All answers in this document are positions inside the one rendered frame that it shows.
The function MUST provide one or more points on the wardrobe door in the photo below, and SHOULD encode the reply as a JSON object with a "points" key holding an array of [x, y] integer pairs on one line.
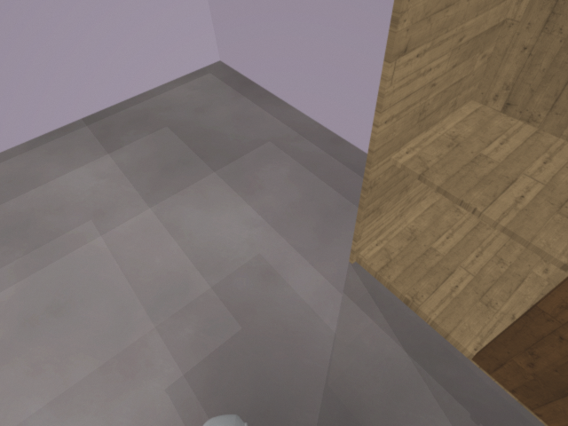
{"points": [[530, 357]]}

